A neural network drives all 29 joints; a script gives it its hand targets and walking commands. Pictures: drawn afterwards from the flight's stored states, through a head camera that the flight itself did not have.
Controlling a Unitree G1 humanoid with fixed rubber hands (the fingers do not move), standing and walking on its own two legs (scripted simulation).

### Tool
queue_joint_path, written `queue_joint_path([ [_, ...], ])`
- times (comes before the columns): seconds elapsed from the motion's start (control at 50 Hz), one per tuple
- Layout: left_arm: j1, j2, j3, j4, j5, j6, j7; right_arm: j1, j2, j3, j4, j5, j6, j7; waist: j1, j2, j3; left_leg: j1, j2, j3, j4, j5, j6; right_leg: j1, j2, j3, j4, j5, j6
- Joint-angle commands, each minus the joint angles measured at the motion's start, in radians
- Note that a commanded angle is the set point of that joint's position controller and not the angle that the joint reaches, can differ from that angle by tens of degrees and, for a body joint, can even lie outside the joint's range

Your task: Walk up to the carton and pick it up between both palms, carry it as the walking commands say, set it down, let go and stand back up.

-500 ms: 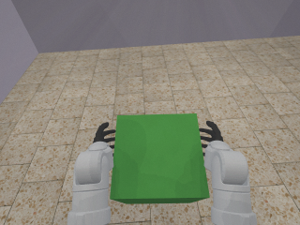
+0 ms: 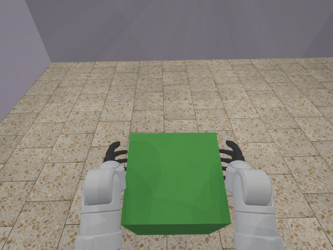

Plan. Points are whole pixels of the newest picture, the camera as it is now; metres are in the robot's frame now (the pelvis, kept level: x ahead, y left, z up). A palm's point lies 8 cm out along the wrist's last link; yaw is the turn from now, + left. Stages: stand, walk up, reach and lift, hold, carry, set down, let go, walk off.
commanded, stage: carry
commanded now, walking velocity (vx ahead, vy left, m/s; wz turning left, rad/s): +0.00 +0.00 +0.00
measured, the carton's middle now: (173, 188) +0.30 +0.00 -0.02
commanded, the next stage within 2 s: hold in 1.14 s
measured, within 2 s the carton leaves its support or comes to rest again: neither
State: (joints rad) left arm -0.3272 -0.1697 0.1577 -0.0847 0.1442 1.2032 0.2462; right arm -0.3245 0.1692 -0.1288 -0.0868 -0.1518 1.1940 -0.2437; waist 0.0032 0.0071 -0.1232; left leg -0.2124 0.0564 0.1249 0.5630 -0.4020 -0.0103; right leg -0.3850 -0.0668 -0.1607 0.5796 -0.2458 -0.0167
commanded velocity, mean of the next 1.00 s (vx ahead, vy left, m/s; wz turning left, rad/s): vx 0.00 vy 0.00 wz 0.00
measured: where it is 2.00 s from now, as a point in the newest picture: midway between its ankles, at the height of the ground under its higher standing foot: outside the picture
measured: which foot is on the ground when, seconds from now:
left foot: down 0.00-1.00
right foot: down 0.00-1.00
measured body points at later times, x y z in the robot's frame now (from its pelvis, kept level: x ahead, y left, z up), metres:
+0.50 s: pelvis -0.04 +0.01 +0.00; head -0.06 +0.01 +0.45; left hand +0.26 +0.16 +0.07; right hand +0.27 -0.13 +0.07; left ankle -0.07 +0.11 -0.73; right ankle +0.03 -0.11 -0.73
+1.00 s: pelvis -0.05 +0.01 +0.00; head -0.07 +0.00 +0.45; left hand +0.25 +0.16 +0.06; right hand +0.25 -0.14 +0.06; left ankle -0.07 +0.11 -0.73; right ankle +0.03 -0.11 -0.73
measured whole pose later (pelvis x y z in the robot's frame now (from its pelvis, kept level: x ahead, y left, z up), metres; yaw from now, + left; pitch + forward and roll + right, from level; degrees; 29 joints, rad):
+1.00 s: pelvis -0.05 +0.01 +0.00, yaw +0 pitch +2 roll +0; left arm -0.24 -0.15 0.13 -0.01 0.19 1.03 0.12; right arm -0.24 0.15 -0.12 -0.02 -0.17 1.03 -0.14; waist -0.01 0.00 -0.12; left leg -0.26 0.04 0.13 0.56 -0.33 0.01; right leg -0.41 -0.09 -0.16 0.51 -0.14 -0.01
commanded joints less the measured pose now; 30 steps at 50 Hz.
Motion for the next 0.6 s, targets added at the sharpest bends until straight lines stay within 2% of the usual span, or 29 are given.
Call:
queue_joint_path([
  [0.0, -0.555, -0.999, -0.623, -0.056, -0.434, -0.025, -0.42, -0.518, 1.051, 0.621, -0.056, 0.44, -0.019, 0.393, -0.005, 0.0, -0.282, 0.023, 0.099, -0.071, -0.089, 0.375, 0.016, 0.196, -0.102, 0.095, -0.061, 0.325, -0.016],
  [0.16, -0.56, -0.984, -0.594, -0.019, -0.404, -0.061, -0.418, -0.519, 1.038, 0.589, -0.005, 0.418, -0.051, 0.393, -0.003, 0.007, -0.255, 0.002, 0.098, -0.085, -0.127, 0.299, 0.023, 0.184, -0.105, 0.094, -0.101, 0.235, -0.009],
  [0.4, -0.537, -0.96, -0.57, 0.011, -0.368, -0.12, -0.416, -0.501, 1.007, 0.56, 0.009, 0.376, -0.113, 0.381, -0.005, -0.001, -0.267, -0.009, 0.096, -0.091, -0.131, 0.274, 0.032, 0.181, -0.108, 0.096, -0.109, 0.233, -0.006],
  [0.58, -0.471, -0.93, -0.581, -0.008, -0.334, -0.171, -0.413, -0.443, 0.967, 0.563, -0.005, 0.348, -0.16, 0.381, -0.005, -0.007, -0.265, -0.024, 0.095, -0.093, -0.126, 0.263, 0.039, 0.172, -0.107, 0.1, -0.104, 0.229, -0.006],
])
